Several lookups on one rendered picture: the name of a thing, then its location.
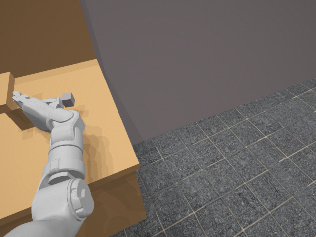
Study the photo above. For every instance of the counter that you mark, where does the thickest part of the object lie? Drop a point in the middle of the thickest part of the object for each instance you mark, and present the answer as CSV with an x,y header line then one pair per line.
x,y
45,51

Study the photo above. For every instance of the robot left upper arm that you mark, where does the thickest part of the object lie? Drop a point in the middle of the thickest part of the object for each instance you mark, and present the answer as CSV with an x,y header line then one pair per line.
x,y
58,210

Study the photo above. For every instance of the robot left forearm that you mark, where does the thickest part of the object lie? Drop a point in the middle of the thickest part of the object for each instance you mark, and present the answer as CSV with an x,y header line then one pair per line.
x,y
65,160

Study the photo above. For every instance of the left robot hand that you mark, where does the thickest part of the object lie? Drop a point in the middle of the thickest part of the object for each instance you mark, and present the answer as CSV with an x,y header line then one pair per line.
x,y
37,110

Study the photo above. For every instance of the tap lever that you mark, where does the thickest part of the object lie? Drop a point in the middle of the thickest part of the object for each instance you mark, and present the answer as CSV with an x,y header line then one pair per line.
x,y
67,99

